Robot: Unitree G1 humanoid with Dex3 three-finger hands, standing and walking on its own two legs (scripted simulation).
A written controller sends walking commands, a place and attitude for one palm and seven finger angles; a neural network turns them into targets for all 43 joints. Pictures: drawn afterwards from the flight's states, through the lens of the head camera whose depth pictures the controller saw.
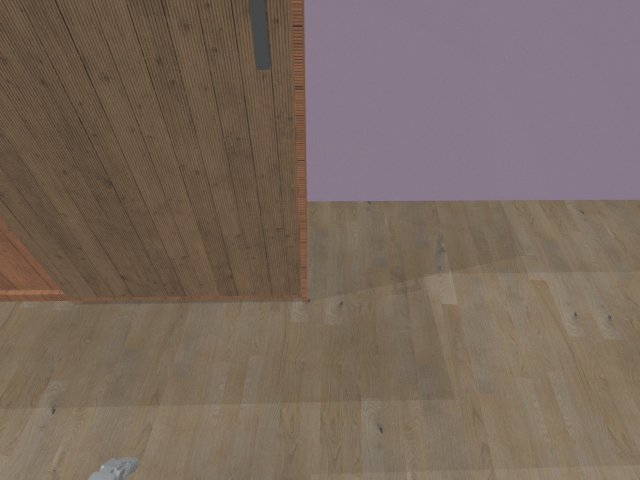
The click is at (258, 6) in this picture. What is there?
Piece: wardrobe's sliding door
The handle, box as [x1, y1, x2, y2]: [249, 0, 269, 69]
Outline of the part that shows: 249,0 256,67 257,69 268,69 269,55 264,0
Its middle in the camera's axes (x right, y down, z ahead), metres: -0.11 -0.41 +0.66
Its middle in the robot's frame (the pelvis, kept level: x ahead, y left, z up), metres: +0.80 +0.16 +0.25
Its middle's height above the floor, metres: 1.02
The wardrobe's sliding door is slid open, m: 0.00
